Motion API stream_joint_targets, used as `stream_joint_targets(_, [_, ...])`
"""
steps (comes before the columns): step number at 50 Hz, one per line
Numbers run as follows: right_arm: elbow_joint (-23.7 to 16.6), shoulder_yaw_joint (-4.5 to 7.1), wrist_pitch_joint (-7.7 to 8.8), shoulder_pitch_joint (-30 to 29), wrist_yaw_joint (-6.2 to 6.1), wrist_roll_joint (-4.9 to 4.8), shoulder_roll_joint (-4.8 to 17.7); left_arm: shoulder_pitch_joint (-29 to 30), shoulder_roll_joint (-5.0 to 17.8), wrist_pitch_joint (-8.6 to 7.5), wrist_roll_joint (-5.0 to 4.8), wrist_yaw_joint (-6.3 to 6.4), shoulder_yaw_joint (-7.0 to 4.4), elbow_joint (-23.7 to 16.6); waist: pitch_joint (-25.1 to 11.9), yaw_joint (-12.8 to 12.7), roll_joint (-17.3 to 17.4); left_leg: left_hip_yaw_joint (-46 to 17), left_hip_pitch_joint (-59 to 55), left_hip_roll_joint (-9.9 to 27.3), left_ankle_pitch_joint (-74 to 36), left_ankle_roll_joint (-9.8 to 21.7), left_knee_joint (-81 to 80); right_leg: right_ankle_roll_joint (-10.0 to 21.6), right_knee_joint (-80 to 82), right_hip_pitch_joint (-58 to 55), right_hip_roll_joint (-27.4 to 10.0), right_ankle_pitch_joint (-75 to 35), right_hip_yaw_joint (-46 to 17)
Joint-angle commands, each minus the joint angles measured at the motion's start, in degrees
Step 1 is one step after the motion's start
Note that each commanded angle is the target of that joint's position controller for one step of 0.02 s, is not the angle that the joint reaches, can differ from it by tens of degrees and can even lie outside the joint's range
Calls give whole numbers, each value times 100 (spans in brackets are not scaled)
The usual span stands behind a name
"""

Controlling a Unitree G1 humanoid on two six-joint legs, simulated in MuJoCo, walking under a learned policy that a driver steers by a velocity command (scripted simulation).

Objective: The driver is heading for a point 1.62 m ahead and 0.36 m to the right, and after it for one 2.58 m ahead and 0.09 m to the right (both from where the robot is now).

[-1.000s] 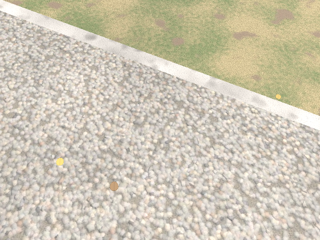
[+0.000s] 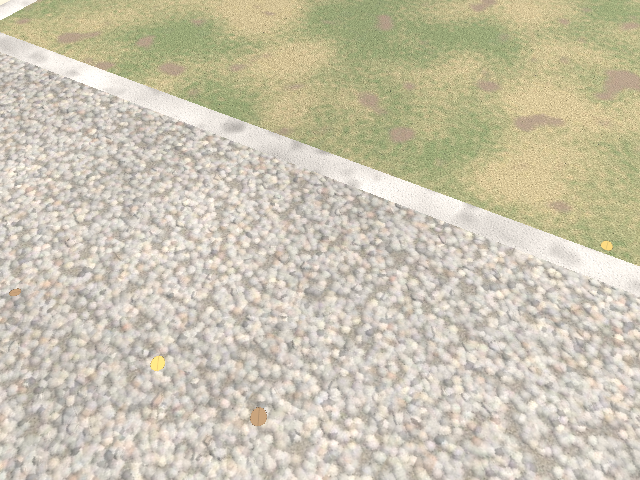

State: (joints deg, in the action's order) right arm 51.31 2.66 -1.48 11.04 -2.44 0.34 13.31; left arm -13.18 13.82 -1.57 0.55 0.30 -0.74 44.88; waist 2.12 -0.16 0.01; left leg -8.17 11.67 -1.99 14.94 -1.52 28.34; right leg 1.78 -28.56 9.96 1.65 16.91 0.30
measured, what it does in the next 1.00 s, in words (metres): walks ahead: left foot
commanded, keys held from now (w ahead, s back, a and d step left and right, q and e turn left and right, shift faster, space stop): no key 0.58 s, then w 0.42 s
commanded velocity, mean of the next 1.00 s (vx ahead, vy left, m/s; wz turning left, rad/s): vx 0.11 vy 0.00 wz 0.00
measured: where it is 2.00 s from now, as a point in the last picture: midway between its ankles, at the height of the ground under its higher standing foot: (321, 441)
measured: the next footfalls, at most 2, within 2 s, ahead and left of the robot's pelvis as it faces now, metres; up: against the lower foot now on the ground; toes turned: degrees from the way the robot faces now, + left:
left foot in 0.94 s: +0.15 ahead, +0.15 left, +0.00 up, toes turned +1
right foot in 1.44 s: +0.51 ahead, -0.07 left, +0.00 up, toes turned -3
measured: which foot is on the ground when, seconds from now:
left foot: down 0.00-0.64, up 0.66-0.92, down 0.94-1.00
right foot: down 0.00-0.94, up 0.96-1.00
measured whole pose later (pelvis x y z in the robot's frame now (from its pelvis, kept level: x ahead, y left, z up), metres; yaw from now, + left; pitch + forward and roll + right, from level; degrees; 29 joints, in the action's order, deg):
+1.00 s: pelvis +0.09 +0.05 +0.00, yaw -1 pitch +1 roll +0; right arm 59.8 3.0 6.2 11.4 0.5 -1.0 14.9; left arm -21.9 17.5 -2.8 -1.8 0.5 -1.8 54.9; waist -0.6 -0.5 -2.6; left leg 2.5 16.6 -0.2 15.1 2.3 30.9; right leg 2.4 -48.9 13.9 -0.1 26.4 -3.0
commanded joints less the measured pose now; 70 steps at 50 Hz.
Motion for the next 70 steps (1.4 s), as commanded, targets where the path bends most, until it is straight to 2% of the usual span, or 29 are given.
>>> stream_joint_targets(1, [-73, 146, 54, 16, -32, -3, 659, -21, 634, -77, -6, 25, -143, -222, -154, 18, -9, -227, -260, 282, -1240, 113, -316, 74, 654, 240, -449, -802, -484])
stream_joint_targets(15, [707, 109, 79, 52, -70, -14, 661, -216, 689, -56, -27, 48, -97, 352, -57, 11, -49, -104, -204, 272, -1124, 25, -489, 143, 871, 104, -466, -847, -563])
stream_joint_targets(29, [1079, 39, 96, 189, -100, -24, 636, -362, 697, -21, -44, 49, -52, 786, -27, -10, -41, -8, -131, 287, -1108, -2, -577, 167, 929, 14, -438, -1048, -568])
stream_joint_targets(30, [1124, 19, 89, 277, -105, -25, 564, -438, 679, -13, -38, 57, -47, 851, -151, -13, -92, 99, -162, 210, -714, 4, -530, 184, 1035, -40, -421, -399, -586])
stream_joint_targets(31, [1126, 8, 85, 257, -112, -44, 527, -459, 750, 4, -57, 76, -69, 879, -77, -48, -199, 265, -11, 80, -151, 20, -335, 269, 1210, 7, -452, 651, -721])
stream_joint_targets(32, [1070, 13, 105, 154, -110, -74, 547, -507, 976, 22, -100, 103, -139, 883, 60, -128, -471, 521, 376, -103, 552, 38, 130, 485, 1468, 10, -660, 1759, -1112])
stream_joint_targets(33, [941, 6, 171, -49, -87, -88, 576, -645, 1169, 31, -138, 129, -197, 902, 259, -215, -763, 663, 941, -102, 897, 80, 617, 801, 1853, -38, -1172, 2657, -1834])
stream_joint_targets(34, [778, -3, 276, -302, -43, -97, 619, -747, 1316, 10, -149, 158, -259, 916, 521, -300, -916, 674, 1351, 127, 938, 126, 1189, 1125, 2202, 67, -1733, 2967, -2538])
stream_joint_targets(35, [670, 12, 372, -491, 11, -134, 659, -849, 1334, -46, -104, 177, -285, 930, 733, -356, -891, 545, 1852, 359, 1152, 166, 1843, 1361, 2404, 1, -2075, 2748, -2959])
stream_joint_targets(36, [653, 42, 450, -469, 66, -162, 691, -869, 1255, -108, -77, 175, -284, 923, 788, -309, -739, 460, 2333, 534, 1309, 208, 2360, 1459, 2422, -284, -2208, 2388, -3060])
stream_joint_targets(37, [681, 58, 520, -356, 121, -175, 676, -840, 1144, -152, -107, 164, -273, 891, 734, -232, -548, 437, 2642, 665, 1264, 257, 2538, 1421, 2375, -600, -2174, 2049, -2918])
stream_joint_targets(39, [658, 67, 652, -433, 202, -197, 624, -739, 1048, -179, -186, 141, -274, 806, 581, -210, -367, 586, 2548, 745, 938, 296, 1910, 1141, 2309, -838, -1836, 1267, -2200])
stream_joint_targets(42, [622, 14, 744, -509, 289, -181, 427, -785, 1192, -127, -212, 110, -323, 805, 280, -183, -586, 1021, 1288, 457, 386, 178, 779, 995, 2077, -282, -1360, 613, -1299])
stream_joint_targets(44, [759, 37, 730, -74, 312, -205, 473, -679, 1283, -84, -259, 81, -350, 787, 195, 91, -564, 1296, 137, 220, -423, 135, 130, 923, 1767, 468, -1249, 700, -1067])
stream_joint_targets(45, [889, 85, 698, 280, 295, -205, 570, -667, 1222, -85, -250, 65, -327, 771, 114, 249, -496, 1348, -454, 100, -490, 128, 58, 850, 1513, 836, -1170, 736, -1015])
stream_joint_targets(46, [1011, 155, 674, 730, 258, -229, 713, -623, 1055, -105, -218, 47, -263, 751, -1, 487, -421, 1255, -1067, 93, -343, 211, -67, 715, 1052, 1171, -1034, 588, -878])
stream_joint_targets(47, [1093, 259, 683, 1299, 210, -230, 1055, -486, 695, -151, -153, 4, -139, 658, -166, 764, 261, 176, -1704, 851, 260, 489, -650, 386, -477, 1673, -590, 286, -336])
stream_joint_targets(48, [1137, 394, 682, 1974, 210, -166, 1812, -451, 242, -273, -64, -9, -13, 327, -622, 775, 1757, -2389, -2485, 2272, 1359, 1326, -1493, 36, -2576, 2897, 76, 1283, 163])
stream_joint_targets(49, [1169, 290, 782, 1836, 289, -47, 1514, -381, 583, -355, -261, 16, -110, 272, -473, 688, 1247, -3561, -2140, 2599, 2543, 1782, -1969, 110, -3713, 3411, 12, 1561, -532])
stream_joint_targets(50, [959, 183, 862, 1241, 334, -72, 1197, -297, 879, -422, -395, -3, -173, 230, 109, 455, 846, -2951, -1752, 2447, 2615, 1618, -1992, 264, -4055, 3839, -360, 1021, -692])
stream_joint_targets(51, [812, 99, 895, 826, 371, -85, 929, -303, 949, -455, -372, -19, -201, 282, 280, 297, 719, -2214, -1479, 2109, 2004, 1379, -2024, 309, -4003, 3751, -592, 441, -612])
stream_joint_targets(52, [711, 48, 886, 571, 397, -75, 815, -286, 938, -467, -281, -16, -232, 325, 315, 177, 599, -1626, -1266, 1859, 1247, 1213, -2057, 292, -3751, 3596, -751, -4, -555])
stream_joint_targets(54, [700, -15, 825, 607, 386, -35, 640, -234, 870, -421, -190, -71, -267, 346, 296, 89, 633, -708, -957, 1460, 3, 1014, -2153, 178, -3306, 3143, -915, -569, -396])
stream_joint_targets(56, [773, -5, 801, 909, 327, -28, 731, -68, 709, -365, -150, -101, -248, 301, 266, 128, 504, -284, -978, 1347, -999, 1117, -2192, 5, -3022, 3189, -921, -931, -216])
stream_joint_targets(58, [781, 4, 774, 1044, 260, -19, 837, 376, 605, -335, -140, -90, -223, 116, 328, 199, 366, -39, -969, 1329, -1662, 1202, -2241, -147, -2443, 3336, -904, -1233, -139])
stream_joint_targets(62, [752, -1, 725, 1278, 176, -49, 913, 1330, 400, -368, -169, -138, -129, -196, 462, 439, 383, 393, -799, 1176, -1834, 1141, -2403, -197, -931, 2883, -679, -2065, 134])
stream_joint_targets(65, [840, 16, 673, 1592, 159, -104, 920, 1786, 392, -394, -202, -222, -106, -367, 602, 505, 354, 437, -1189, 1376, -1926, 1163, -2342, -77, -374, 2822, -565, -2173, 124])
stream_joint_targets(68, [827, 82, 590, 1558, 133, -125, 1002, 1866, 533, -446, -206, -322, -145, -475, 494, 299, 389, 474, -1830, 1640, -2677, 1067, -1929, 163, -88, 2705, -495, -1807, 50])
stream_joint_targets(70, [735, 143, 521, 1388, 124, -76, 1158, 1293, 806, -449, -198, -322, -273, -352, -38, -95, 605, 540, -2056, 1653, -4538, 954, -1139, 355, -156, 1762, -190, -1388, 240])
